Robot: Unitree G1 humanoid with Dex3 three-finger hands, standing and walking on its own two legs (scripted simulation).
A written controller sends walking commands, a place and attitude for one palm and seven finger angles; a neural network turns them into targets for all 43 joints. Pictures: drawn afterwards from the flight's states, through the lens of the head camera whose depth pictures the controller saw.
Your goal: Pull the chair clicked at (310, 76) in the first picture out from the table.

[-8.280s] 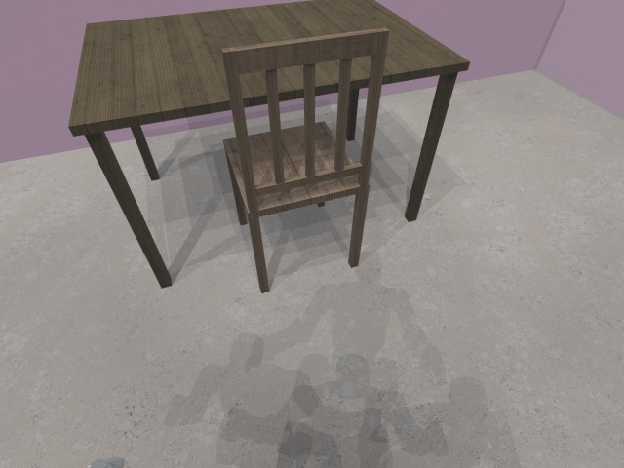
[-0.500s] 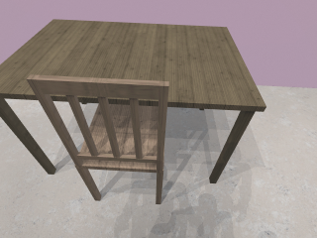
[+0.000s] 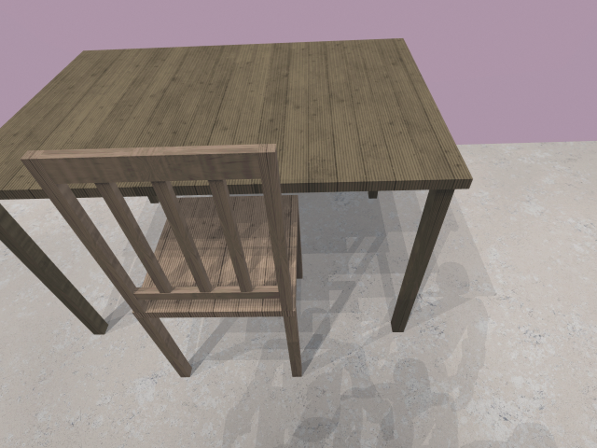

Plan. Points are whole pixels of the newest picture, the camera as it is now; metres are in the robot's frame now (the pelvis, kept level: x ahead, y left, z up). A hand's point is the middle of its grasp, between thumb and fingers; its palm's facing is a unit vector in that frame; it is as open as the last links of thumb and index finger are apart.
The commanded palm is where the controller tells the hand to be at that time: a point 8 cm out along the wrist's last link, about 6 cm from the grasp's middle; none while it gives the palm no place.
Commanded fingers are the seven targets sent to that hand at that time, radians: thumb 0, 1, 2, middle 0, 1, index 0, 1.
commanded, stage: come to a stop and stand still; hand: left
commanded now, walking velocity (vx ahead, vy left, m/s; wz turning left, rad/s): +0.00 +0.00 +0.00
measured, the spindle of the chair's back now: (186, 243) +0.50 +0.27 -0.07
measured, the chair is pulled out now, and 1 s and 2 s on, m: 0.00 0.00 0.00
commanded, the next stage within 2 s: look again from close up in 0.36 s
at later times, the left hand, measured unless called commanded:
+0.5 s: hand out of the picture -0.02 +0.15 -0.17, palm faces +0.06 -0.98 -0.18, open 7.4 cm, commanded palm none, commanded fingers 0.00 0.90 0.90 -0.20 -0.30 -0.20 -0.30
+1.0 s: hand out of the picture -0.01 +0.21 -0.17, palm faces +0.06 -0.98 -0.18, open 7.4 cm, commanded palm none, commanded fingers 0.00 0.90 0.90 -0.20 -0.30 -0.20 -0.30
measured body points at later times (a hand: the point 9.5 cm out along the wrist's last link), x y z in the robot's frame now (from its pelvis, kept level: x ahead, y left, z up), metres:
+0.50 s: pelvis -0.01 -0.01 +0.00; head -0.01 -0.02 +0.45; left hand -0.02 +0.20 -0.15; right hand -0.07 -0.21 -0.16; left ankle +0.00 +0.15 -0.73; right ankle +0.00 -0.08 -0.74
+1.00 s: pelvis +0.00 +0.05 +0.00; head +0.00 +0.05 +0.45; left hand -0.01 +0.26 -0.16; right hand +0.00 -0.17 -0.16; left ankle -0.01 +0.13 -0.74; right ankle +0.00 -0.08 -0.74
